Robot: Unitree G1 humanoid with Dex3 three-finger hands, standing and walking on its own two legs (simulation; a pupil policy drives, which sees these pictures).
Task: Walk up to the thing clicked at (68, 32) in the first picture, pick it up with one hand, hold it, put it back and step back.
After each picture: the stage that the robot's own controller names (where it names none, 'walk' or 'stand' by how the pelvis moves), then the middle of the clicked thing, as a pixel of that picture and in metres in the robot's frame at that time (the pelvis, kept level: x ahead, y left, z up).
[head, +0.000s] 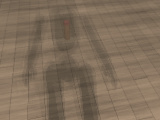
stand; (67, 30) +1.51 +0.12 -0.66
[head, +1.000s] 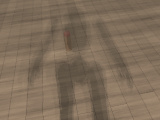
walk; (67, 41) +1.39 +0.19 -0.65
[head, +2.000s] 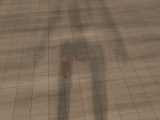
walk; (66, 68) +0.91 +0.17 -0.65
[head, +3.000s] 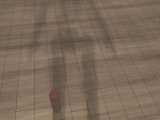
walk; (55, 102) +0.56 +0.17 -0.62
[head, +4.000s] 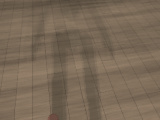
stand; out of the picture +0.42 +0.18 -0.64
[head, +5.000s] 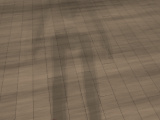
stand; out of the picture +0.40 +0.17 -0.66
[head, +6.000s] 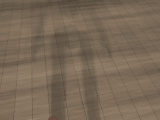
stand; out of the picture +0.41 +0.17 -0.66
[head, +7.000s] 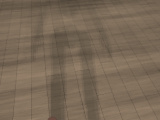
stand; out of the picture +0.41 +0.17 -0.66
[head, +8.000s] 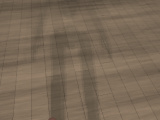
stand; out of the picture +0.40 +0.18 -0.66
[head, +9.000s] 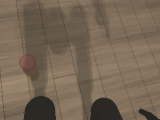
go down; (30, 69) +0.46 +0.21 -0.39
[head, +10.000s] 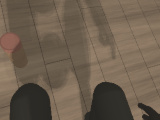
go down; (16, 53) +0.48 +0.25 -0.27
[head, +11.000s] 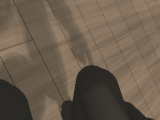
close in; out of the picture +0.44 +0.30 -0.16
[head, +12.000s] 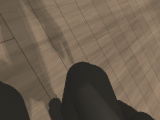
close; out of the picture +0.44 +0.31 -0.16
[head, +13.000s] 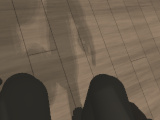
lift; out of the picture +0.33 +0.27 -0.09
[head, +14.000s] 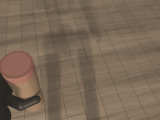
lift; (27, 87) +0.31 +0.16 +0.06
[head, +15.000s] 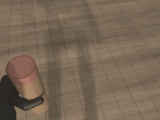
hold; (32, 89) +0.31 +0.15 +0.04
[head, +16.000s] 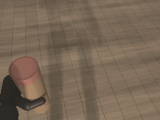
hold; (34, 89) +0.31 +0.15 +0.04
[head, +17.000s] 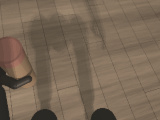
crouch; (19, 67) +0.39 +0.19 -0.02
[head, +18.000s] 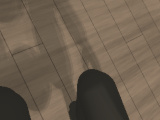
lower; out of the picture +0.47 +0.28 -0.09
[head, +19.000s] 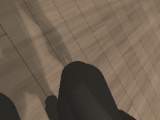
lower; out of the picture +0.45 +0.31 -0.16
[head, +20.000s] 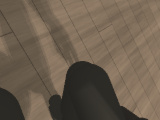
lower; out of the picture +0.43 +0.30 -0.16
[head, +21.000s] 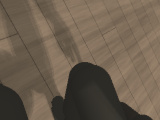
lower; out of the picture +0.42 +0.30 -0.16
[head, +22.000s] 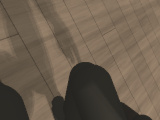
lower; out of the picture +0.42 +0.30 -0.16
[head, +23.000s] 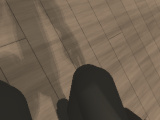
open; out of the picture +0.42 +0.27 -0.17
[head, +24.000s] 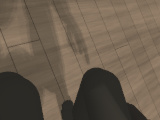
stand; out of the picture +0.43 +0.26 -0.18
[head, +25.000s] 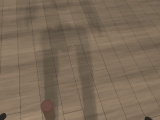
stand; (48, 111) +0.40 +0.16 -0.54
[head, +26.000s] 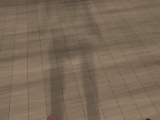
stand; out of the picture +0.41 +0.16 -0.60
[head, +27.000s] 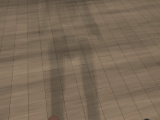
stand; out of the picture +0.40 +0.16 -0.60
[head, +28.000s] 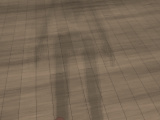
stand; out of the picture +0.42 +0.15 -0.65
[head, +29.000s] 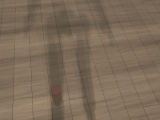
walk; (57, 96) +0.51 +0.13 -0.64
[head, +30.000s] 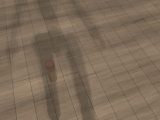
walk; (51, 71) +0.76 +0.24 -0.62
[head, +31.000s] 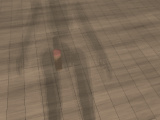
stand; (57, 60) +1.01 +0.20 -0.64
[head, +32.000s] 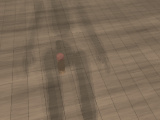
stand; (61, 64) +1.00 +0.17 -0.66
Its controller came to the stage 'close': yes
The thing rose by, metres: 0.68
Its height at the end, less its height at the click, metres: +0.00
